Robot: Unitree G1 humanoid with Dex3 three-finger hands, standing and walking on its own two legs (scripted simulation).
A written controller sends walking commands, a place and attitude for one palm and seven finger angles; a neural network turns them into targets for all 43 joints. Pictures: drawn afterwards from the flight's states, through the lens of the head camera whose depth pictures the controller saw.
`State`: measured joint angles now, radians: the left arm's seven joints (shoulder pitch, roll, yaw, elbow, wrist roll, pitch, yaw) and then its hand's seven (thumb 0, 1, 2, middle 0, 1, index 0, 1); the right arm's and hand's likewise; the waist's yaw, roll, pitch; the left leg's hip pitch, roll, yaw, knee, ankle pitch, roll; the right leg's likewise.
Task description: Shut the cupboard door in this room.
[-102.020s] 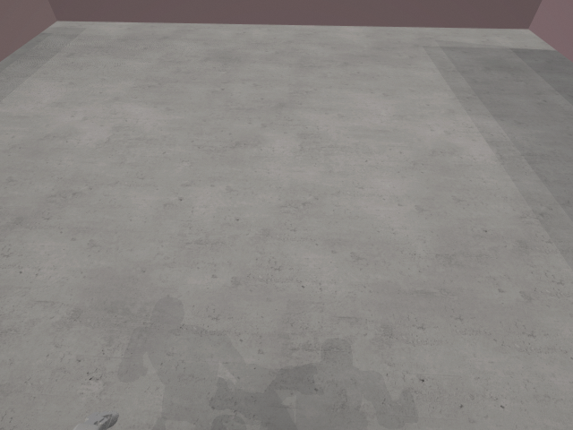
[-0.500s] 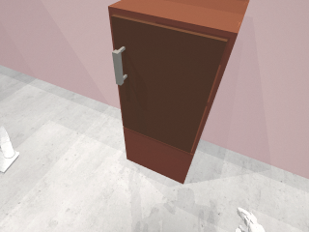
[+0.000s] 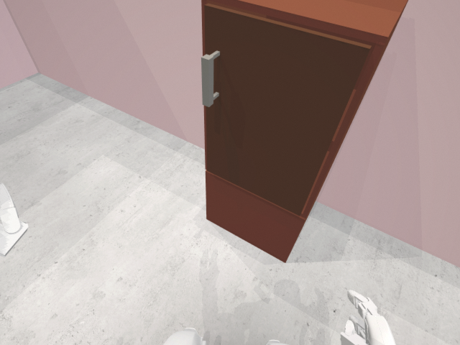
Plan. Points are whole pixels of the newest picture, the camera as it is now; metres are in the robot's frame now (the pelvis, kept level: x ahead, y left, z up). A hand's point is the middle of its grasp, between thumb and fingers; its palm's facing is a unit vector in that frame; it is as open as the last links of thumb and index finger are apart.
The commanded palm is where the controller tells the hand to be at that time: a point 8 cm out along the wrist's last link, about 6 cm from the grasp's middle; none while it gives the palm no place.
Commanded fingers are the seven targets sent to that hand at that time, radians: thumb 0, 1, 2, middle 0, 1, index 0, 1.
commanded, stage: step back with the hand held close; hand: left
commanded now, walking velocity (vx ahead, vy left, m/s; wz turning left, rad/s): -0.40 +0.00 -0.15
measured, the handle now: (212, 78) +0.75 +0.10 +0.08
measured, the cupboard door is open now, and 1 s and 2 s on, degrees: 0 0 0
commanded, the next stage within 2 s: stop stepping back and stand still in 0.12 s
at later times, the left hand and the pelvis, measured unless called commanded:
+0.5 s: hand (8, 284) +0.14 +0.24 +0.19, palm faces +0.32 -0.86 -0.40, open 7.4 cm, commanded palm +0.07 +0.29 +0.21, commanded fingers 0.00 0.90 0.90 -0.20 -0.30 -0.20 -0.30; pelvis -0.10 +0.01 +0.02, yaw -6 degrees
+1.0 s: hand out of the picture +0.10 +0.25 +0.20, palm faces +0.30 -0.82 -0.49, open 7.4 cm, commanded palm +0.05 +0.30 +0.21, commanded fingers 0.00 0.90 0.90 -0.20 -0.30 -0.20 -0.30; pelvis -0.11 +0.01 +0.02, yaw -4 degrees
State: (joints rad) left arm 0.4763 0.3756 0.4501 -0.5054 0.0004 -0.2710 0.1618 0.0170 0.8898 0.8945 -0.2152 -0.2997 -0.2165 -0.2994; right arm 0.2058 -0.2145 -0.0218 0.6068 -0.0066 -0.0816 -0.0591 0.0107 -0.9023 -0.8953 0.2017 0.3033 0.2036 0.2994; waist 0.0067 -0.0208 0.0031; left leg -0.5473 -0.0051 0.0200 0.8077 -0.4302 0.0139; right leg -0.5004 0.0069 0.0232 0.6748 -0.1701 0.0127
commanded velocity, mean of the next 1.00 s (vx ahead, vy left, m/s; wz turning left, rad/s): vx -0.01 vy -0.02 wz -0.04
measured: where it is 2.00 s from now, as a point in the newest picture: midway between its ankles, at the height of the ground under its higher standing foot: outside the picture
